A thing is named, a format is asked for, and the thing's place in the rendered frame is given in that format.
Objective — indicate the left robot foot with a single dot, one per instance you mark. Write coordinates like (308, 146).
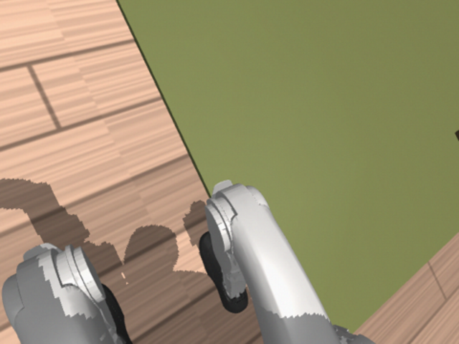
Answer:
(117, 315)

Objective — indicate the right robot hand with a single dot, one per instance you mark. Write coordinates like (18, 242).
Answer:
(346, 337)

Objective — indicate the right robot foot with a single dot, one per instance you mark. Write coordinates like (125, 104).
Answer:
(234, 305)

